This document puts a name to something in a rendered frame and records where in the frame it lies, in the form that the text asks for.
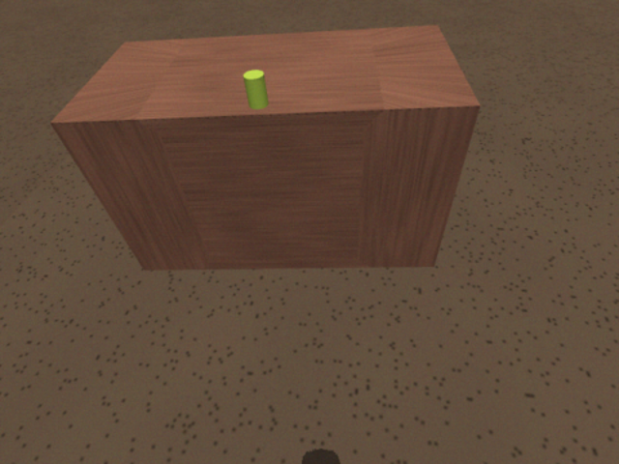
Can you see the can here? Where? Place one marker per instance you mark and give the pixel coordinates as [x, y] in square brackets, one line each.
[256, 89]

